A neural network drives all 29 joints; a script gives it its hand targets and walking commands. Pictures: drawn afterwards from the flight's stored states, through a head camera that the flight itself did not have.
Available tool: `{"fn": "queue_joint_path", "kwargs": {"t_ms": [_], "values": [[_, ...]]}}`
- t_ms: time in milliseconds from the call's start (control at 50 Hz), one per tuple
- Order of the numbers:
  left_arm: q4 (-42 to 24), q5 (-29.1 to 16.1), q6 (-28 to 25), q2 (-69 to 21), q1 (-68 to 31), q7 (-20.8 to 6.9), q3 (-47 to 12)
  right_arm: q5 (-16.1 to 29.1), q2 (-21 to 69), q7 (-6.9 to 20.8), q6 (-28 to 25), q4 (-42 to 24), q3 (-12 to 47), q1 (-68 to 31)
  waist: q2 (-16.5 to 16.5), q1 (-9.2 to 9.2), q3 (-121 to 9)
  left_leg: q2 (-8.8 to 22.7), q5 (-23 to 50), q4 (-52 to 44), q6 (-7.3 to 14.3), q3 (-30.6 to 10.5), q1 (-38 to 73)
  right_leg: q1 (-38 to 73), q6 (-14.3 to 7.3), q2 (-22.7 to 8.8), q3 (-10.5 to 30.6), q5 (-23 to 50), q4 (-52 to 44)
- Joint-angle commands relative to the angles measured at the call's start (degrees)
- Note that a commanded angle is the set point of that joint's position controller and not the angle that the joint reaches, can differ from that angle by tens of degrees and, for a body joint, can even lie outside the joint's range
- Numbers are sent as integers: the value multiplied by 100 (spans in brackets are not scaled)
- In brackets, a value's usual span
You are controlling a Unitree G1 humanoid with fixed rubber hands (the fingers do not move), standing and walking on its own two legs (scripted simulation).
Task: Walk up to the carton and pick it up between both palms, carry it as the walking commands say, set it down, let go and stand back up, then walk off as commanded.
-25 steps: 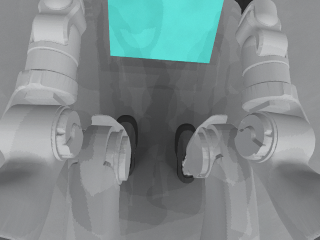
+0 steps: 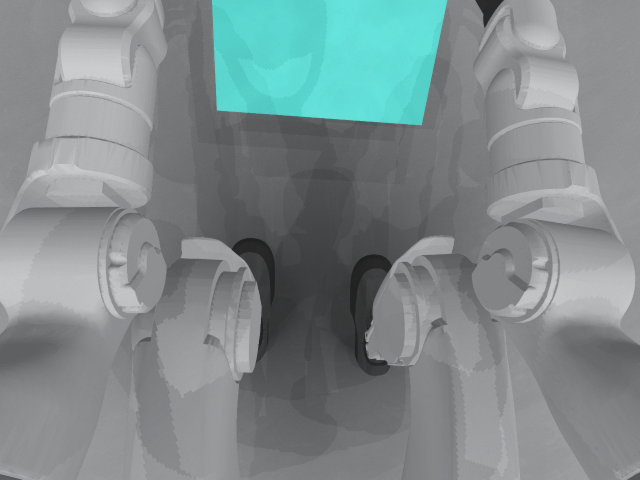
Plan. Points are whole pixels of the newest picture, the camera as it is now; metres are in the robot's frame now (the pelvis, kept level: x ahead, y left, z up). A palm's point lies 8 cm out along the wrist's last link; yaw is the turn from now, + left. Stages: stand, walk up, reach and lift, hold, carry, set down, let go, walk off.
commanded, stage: set down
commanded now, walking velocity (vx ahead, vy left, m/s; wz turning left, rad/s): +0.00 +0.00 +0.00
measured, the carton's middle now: (325, 10) +0.55 +0.00 -0.28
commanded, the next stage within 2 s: none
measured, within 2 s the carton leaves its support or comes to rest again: neither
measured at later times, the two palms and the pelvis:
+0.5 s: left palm out of the picture +0.55 +0.17 -0.18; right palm out of the picture +0.55 -0.16 -0.18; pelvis +0.01 +0.00 +0.00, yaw +0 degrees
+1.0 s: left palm out of the picture +0.56 +0.17 -0.19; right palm out of the picture +0.56 -0.16 -0.19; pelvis +0.01 +0.00 -0.01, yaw +0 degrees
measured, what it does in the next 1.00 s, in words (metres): stands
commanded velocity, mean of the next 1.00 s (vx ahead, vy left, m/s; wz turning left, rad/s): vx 0.00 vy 0.00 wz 0.00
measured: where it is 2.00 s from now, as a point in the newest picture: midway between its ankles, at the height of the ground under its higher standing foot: (312, 326)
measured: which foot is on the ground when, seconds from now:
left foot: down 0.00-1.00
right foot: down 0.00-1.00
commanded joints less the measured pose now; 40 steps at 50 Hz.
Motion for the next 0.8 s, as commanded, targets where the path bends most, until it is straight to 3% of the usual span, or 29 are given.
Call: {"fn": "queue_joint_path", "kwargs": {"t_ms": [0,80,160,260,280,420,520,620,640,780], "values": [[771,249,96,-4521,-723,-1217,-1321,360,4662,1643,19,674,2033,-1248,182,163,-4999,-375,2306,-547,-41,-728,3144,976,-9,428,245,1922,-780],[778,268,91,-4360,-732,-1247,-1217,274,4588,1636,50,875,1948,-1010,78,111,-4799,-369,2186,-536,-48,-707,2965,1027,-10,430,247,1907,-774],[879,331,94,-4256,-692,-1264,-1132,254,4598,1619,61,873,1952,-1016,13,198,-4741,-373,2191,-529,-27,-718,2880,1084,17,431,253,1966,-749],[1036,414,130,-4219,-549,-1284,-1070,177,4468,1605,71,920,1912,-907,58,184,-4493,-347,2172,-521,-46,-732,2845,1016,15,417,289,1938,-769],[941,351,99,-4158,-584,-1273,-1085,158,4484,1604,66,904,1896,-836,-34,113,-4563,-357,2211,-499,-39,-741,2879,1012,27,429,249,1980,-750],[1015,446,94,-4077,-441,-1298,-1005,131,4423,1613,59,978,1892,-719,-20,193,-4402,-353,2271,-446,-42,-705,2786,1009,30,444,292,2046,-740],[1071,401,86,-4048,-330,-1321,-1011,59,4387,1596,57,1084,1877,-478,-96,114,-4350,-344,2329,-432,-55,-732,2720,1064,47,430,282,2154,-706],[1075,492,70,-3943,-259,-1305,-996,45,4328,1596,35,1121,1850,-399,6,163,-4289,-325,2536,-374,-66,-748,2786,912,48,425,297,2239,-662],[1095,442,51,-3959,-235,-1304,-980,22,4295,1600,24,1150,1895,-377,-122,126,-4270,-336,2505,-370,-63,-752,2734,983,50,431,303,2256,-697],[1178,471,22,-3839,-213,-1313,-916,2,4256,1570,2,1203,1873,-332,-140,114,-4309,-312,2469,-320,-56,-725,2684,1072,81,429,269,2284,-626]]}}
